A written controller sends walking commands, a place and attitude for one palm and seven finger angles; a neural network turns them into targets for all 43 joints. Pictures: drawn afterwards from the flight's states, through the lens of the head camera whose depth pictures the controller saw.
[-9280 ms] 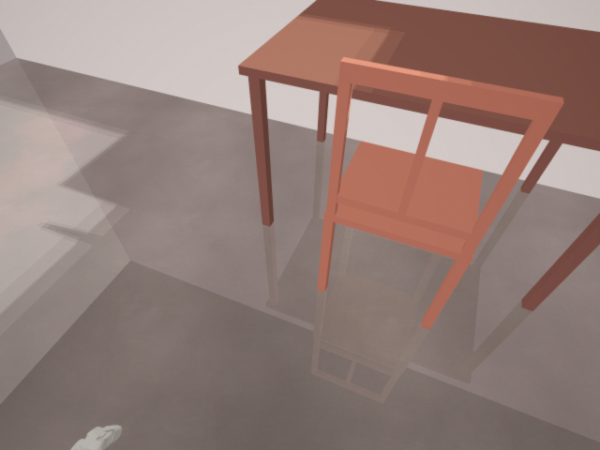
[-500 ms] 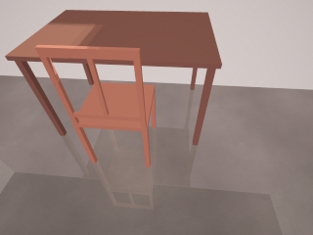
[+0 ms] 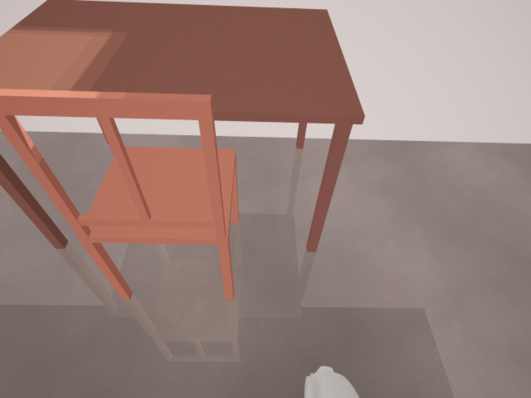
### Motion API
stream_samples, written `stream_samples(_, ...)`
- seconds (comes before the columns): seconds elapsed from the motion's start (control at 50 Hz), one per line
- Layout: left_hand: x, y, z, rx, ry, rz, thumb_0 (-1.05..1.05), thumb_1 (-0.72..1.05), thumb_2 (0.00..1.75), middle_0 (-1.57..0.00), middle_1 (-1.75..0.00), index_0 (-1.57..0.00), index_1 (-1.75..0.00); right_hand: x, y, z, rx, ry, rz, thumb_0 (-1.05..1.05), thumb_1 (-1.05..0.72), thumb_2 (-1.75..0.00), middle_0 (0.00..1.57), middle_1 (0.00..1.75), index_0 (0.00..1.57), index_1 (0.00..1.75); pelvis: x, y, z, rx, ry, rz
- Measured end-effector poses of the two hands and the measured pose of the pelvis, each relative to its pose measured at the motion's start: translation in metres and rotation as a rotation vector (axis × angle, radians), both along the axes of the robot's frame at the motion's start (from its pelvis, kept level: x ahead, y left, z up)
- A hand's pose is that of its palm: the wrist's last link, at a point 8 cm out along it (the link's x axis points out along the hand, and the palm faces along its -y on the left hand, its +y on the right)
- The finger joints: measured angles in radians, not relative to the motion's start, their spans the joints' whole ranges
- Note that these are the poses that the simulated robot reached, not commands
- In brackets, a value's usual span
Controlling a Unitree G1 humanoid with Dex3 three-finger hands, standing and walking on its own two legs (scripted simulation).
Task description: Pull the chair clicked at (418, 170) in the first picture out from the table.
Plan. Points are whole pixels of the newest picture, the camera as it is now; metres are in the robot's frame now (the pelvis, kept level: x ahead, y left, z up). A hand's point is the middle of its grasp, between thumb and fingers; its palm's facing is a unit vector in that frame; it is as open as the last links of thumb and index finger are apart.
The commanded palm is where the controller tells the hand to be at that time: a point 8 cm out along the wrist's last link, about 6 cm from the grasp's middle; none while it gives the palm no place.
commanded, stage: take the last steps up to it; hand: left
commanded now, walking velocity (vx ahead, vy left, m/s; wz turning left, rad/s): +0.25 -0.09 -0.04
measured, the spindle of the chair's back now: (128, 175) +0.60 +0.34 -0.08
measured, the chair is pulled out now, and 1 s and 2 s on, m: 0.00 0.00 0.00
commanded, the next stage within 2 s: come to a stop and stand still in 0.22 s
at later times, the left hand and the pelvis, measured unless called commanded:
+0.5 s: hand (211, 372) +0.20 +0.10 -0.17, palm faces +0.06 -0.97 -0.22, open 7.2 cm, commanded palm none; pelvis +0.16 -0.08 +0.00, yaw +0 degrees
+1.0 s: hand (192, 379) +0.19 +0.14 -0.18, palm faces +0.04 -0.97 -0.25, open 7.4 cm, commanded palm none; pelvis +0.14 -0.06 -0.02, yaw +0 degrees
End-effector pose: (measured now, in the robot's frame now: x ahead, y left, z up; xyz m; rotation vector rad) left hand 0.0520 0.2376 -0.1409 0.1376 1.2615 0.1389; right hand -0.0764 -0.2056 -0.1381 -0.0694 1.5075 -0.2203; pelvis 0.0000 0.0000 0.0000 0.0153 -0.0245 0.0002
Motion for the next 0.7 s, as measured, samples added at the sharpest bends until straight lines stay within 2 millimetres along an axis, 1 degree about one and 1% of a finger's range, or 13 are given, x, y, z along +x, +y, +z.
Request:
stream_samples(0.06, 0.061, -0.016, 0.002, 0.016, -0.053, -0.058, 0.0, 0.91, 0.9, -0.19, -0.3, -0.19, -0.3, -0.005, -0.003, -0.007, 0.034, 0.077, -0.048, 0.0, -0.92, -0.89, 0.2, 0.3, 0.2, 0.3, 0.025, -0.014, -0.006, 0.006, 0.004, -0.008)
stream_samples(0.12, 0.117, -0.037, -0.001, 0.035, -0.114, -0.104, 0.0, 0.91, 0.9, -0.2, -0.3, -0.19, -0.3, 0.0, -0.013, -0.018, 0.065, 0.146, -0.084, 0.0, -0.91, -0.89, 0.2, 0.3, 0.2, 0.3, 0.056, -0.033, -0.018, 0.007, 0.007, -0.012)
stream_samples(0.16, 0.142, -0.051, -0.004, 0.048, -0.157, -0.11, 0.0, 0.91, 0.9, -0.2, -0.3, -0.19, -0.3, 0.013, -0.025, -0.027, 0.081, 0.177, -0.092, 0.0, -0.91, -0.89, 0.2, 0.3, 0.2, 0.3, 0.072, -0.046, -0.026, 0.006, 0.004, -0.019)
stream_samples(0.2, 0.153, -0.063, -0.003, 0.044, -0.166, -0.1, 0.0, 0.91, 0.9, -0.2, -0.3, -0.19, -0.3, 0.037, -0.039, -0.029, 0.077, 0.163, -0.085, 0.0, -0.91, -0.89, 0.2, 0.3, 0.2, 0.3, 0.084, -0.055, -0.025, -0.002, -0.003, -0.014)
stream_samples(0.24, 0.155, -0.073, 0.0, 0.037, -0.143, -0.081, 0.0, 0.91, 0.89, -0.2, -0.3, -0.19, -0.3, 0.071, -0.055, -0.028, 0.062, 0.112, -0.064, 0.0, -0.91, -0.89, 0.2, 0.3, 0.2, 0.3, 0.095, -0.061, -0.019, -0.008, -0.003, -0.01)
stream_samples(0.28, 0.152, -0.083, 0.003, 0.031, -0.108, -0.063, 0.0, 0.91, 0.89, -0.2, -0.3, -0.2, -0.3, 0.111, -0.07, -0.025, 0.042, 0.042, -0.034, 0.0, -0.91, -0.89, 0.2, 0.3, 0.2, 0.3, 0.107, -0.066, -0.012, -0.014, 0.002, -0.002)
stream_samples(0.34, 0.152, -0.083, 0.009, 0.052, -0.095, -0.011, -0.02, 0.94, 0.89, -0.2, -0.3, -0.2, -0.3, 0.169, -0.087, -0.019, 0.018, -0.066, 0.014, 0.0, -0.92, -0.89, 0.2, 0.3, 0.2, 0.3, 0.123, -0.074, -0.005, -0.02, 0.014, 0.013)
stream_samples(0.4, 0.15, -0.085, 0.01, 0.056, -0.061, 0.003, -0.02, 0.95, 0.89, -0.2, -0.3, -0.2, -0.3, 0.222, -0.095, -0.013, 0.0, -0.155, 0.054, 0.0, -0.92, -0.89, 0.2, 0.3, 0.19, 0.3, 0.138, -0.079, -0.001, -0.021, 0.022, 0.012)
stream_samples(0.46, 0.144, -0.087, 0.007, 0.049, -0.016, 0.021, -0.01, 0.95, 0.89, -0.2, -0.3, -0.2, -0.3, 0.262, -0.101, -0.01, -0.023, -0.213, 0.079, 0.0, -0.93, -0.89, 0.2, 0.3, 0.19, 0.3, 0.151, -0.079, 0.0, -0.024, 0.022, -0.001)
stream_samples(0.52, 0.136, -0.089, 0.001, 0.035, 0.031, 0.043, -0.01, 0.94, 0.89, -0.2, -0.3, -0.2, -0.3, 0.291, -0.099, -0.01, -0.028, -0.256, 0.095, 0.0, -0.94, -0.89, 0.2, 0.3, 0.19, 0.3, 0.162, -0.076, -0.003, -0.03, 0.013, -0.008)
stream_samples(0.56, 0.132, -0.088, -0.006, 0.025, 0.058, 0.062, -0.01, 0.93, 0.89, -0.2, -0.3, -0.2, -0.3, 0.304, -0.095, -0.011, -0.029, -0.273, 0.105, 0.0, -0.94, -0.89, 0.2, 0.3, 0.19, 0.3, 0.168, -0.074, -0.007, -0.033, 0.004, -0.003)
stream_samples(0.62, 0.127, -0.089, -0.009, 0.02, 0.083, 0.079, 0.0, 0.92, 0.89, -0.2, -0.3, -0.2, -0.3, 0.315, -0.09, -0.008, -0.03, -0.277, 0.125, 0.0, -0.94, -0.89, 0.2, 0.3, 0.2, 0.3, 0.17, -0.074, -0.006, -0.012, -0.006, -0.01)
stream_samples(0.7, 0.12, -0.09, -0.009, 0.021, 0.105, 0.069, 0.0, 0.91, 0.89, -0.2, -0.3, -0.2, -0.3, 0.317, -0.087, -0.009, -0.021, -0.278, 0.13, 0.0, -0.93, -0.89, 0.2, 0.3, 0.2, 0.3, 0.164, -0.074, -0.007, -0.003, -0.009, -0.02)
